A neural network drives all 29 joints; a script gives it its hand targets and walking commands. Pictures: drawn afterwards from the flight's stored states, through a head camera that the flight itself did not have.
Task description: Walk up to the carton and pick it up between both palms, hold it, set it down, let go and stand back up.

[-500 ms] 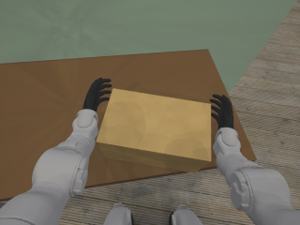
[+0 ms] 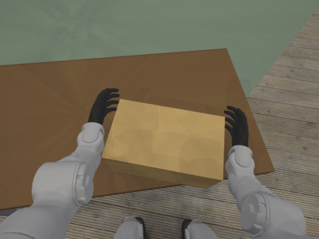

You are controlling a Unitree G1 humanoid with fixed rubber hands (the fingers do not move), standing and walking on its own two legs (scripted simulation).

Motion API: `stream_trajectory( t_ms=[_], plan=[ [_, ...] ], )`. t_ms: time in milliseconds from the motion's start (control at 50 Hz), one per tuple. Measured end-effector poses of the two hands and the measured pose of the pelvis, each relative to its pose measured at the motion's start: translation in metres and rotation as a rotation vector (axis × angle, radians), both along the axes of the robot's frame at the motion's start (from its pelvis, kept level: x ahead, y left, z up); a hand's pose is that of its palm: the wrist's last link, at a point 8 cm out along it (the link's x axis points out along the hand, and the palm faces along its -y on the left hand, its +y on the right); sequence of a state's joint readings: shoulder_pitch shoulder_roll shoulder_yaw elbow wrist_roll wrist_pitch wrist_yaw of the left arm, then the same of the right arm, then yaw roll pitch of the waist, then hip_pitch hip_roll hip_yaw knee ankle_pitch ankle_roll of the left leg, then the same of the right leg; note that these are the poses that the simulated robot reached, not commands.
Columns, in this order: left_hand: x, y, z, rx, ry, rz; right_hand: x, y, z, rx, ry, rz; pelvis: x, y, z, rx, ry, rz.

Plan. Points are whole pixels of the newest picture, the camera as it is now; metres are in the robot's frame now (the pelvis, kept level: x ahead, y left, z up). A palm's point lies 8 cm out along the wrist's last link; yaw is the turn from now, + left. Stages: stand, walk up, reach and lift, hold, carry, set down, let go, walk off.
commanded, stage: reach and lift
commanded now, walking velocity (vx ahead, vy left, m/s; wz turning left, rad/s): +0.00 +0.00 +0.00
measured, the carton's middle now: (165, 145) +0.36 -0.02 -0.09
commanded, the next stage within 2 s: none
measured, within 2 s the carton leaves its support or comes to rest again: leaves its support in 0.44 s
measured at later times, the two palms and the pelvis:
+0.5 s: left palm (98, 122) +0.40 +0.15 +0.00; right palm (243, 141) +0.34 -0.22 -0.02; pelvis +0.00 -0.01 +0.02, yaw +1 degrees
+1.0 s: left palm (87, 119) +0.39 +0.17 +0.03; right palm (246, 124) +0.36 -0.21 +0.04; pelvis +0.02 -0.01 +0.04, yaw +2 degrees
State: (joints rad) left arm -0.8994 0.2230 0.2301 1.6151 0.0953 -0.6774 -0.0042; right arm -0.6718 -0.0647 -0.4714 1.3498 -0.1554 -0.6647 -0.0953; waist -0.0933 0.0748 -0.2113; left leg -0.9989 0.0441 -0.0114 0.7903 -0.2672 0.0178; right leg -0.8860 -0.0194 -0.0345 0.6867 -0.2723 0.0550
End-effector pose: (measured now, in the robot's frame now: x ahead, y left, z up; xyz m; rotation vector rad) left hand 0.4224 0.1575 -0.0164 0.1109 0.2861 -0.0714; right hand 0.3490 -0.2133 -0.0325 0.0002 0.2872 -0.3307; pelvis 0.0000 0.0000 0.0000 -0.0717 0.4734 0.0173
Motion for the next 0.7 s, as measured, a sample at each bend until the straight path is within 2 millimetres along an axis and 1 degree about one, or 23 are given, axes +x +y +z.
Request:
stream_trajectory(
  t_ms=[100,220,400,520,600,700],
  plan=[
    [-0.001,0.0,0.001,0.011,-0.005,-0.001,0.0,-0.001,0.001,-0.008,0.001,0.012,0.005,-0.006,0.003,0.001,0.003,0.005],
    [-0.006,0.0,0.001,0.001,-0.001,0.014,0.0,-0.001,0.002,-0.019,0.007,0.021,0.008,-0.012,0.008,-0.003,-0.014,0.006],
    [-0.016,-0.004,0.004,-0.003,0.0,0.018,-0.01,-0.004,0.005,-0.028,0.011,0.014,0.008,-0.015,0.014,-0.004,-0.03,0.016],
    [-0.019,-0.004,0.014,-0.018,-0.02,0.021,-0.012,-0.004,0.016,-0.044,-0.01,0.016,0.004,-0.011,0.018,0.003,-0.057,0.021],
    [-0.018,-0.001,0.025,-0.014,-0.04,0.02,-0.01,-0.002,0.028,-0.041,-0.029,0.016,0.003,-0.008,0.021,0.003,-0.064,0.022],
    [-0.021,0.005,0.041,-0.014,-0.063,0.042,-0.004,0.003,0.044,-0.041,-0.055,0.034,0.002,-0.003,0.026,0.008,-0.086,0.019]
  ],
)
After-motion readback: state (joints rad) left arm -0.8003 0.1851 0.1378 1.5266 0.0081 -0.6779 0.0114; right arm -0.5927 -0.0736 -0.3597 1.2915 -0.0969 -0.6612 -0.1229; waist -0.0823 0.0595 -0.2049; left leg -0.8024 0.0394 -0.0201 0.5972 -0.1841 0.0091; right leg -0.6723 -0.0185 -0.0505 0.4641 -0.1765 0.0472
